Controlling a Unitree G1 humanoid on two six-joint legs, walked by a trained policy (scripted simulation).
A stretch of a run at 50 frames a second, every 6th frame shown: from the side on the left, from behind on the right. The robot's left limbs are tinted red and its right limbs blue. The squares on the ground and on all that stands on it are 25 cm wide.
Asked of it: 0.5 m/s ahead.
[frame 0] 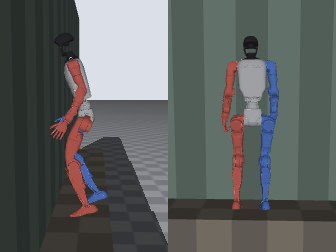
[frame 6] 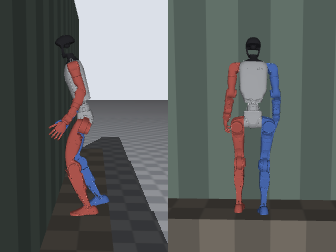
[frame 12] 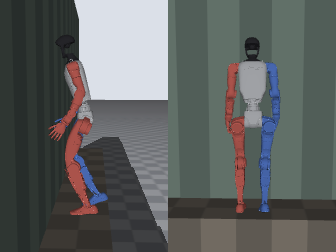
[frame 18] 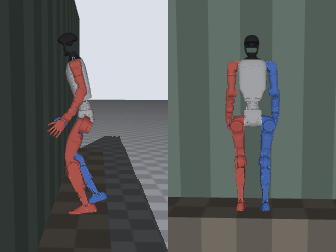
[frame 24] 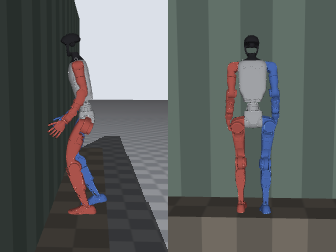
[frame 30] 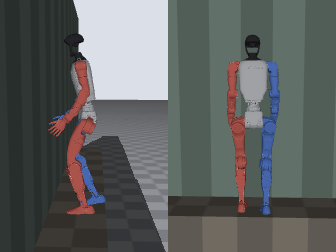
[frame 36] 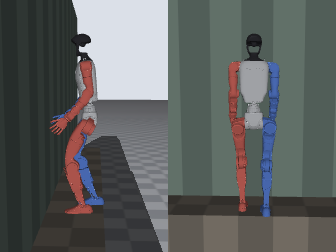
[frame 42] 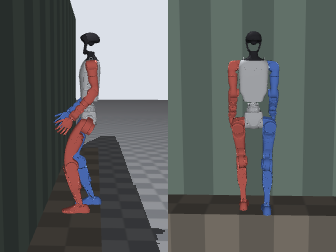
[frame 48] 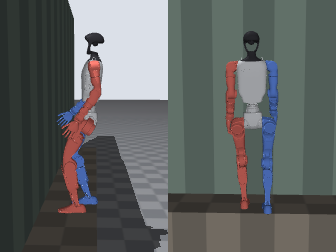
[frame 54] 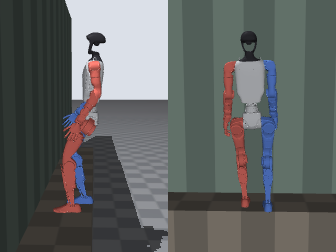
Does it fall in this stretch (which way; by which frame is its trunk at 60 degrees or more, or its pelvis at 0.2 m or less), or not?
no
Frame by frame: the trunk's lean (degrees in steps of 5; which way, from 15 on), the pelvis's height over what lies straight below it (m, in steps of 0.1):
0: 20 forward, 0.8
6: 15 forward, 0.8
12: 15 forward, 0.8
18: 15 forward, 0.8
24: 15 forward, 0.8
30: 10, 0.8
36: 5, 0.8
42: 0, 0.8
48: 5, 0.8
54: 5, 0.8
